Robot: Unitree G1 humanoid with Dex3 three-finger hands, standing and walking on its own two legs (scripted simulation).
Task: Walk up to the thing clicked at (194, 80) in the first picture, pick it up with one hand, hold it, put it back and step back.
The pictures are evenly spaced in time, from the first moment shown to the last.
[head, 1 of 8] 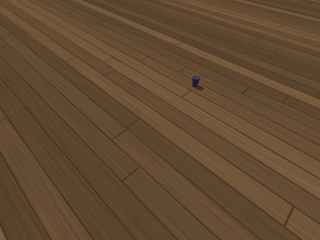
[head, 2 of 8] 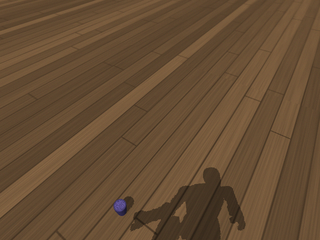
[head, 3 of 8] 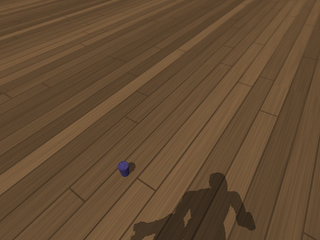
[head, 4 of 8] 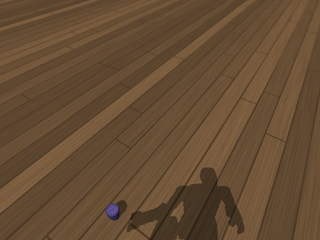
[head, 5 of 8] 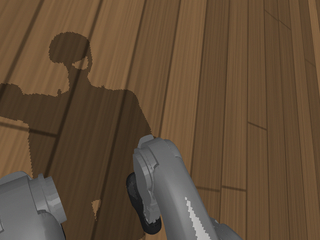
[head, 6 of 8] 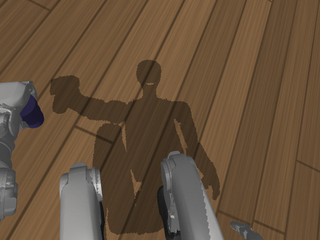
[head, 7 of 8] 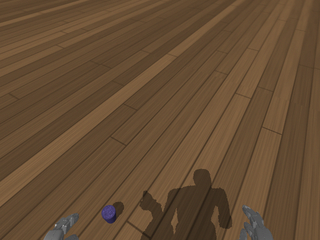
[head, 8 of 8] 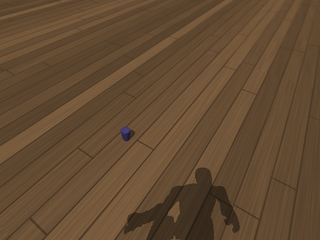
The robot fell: no
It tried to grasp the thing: yes
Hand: left
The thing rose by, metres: 0.65
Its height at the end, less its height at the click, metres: +0.00
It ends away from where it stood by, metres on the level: 0.02
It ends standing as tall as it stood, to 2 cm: yes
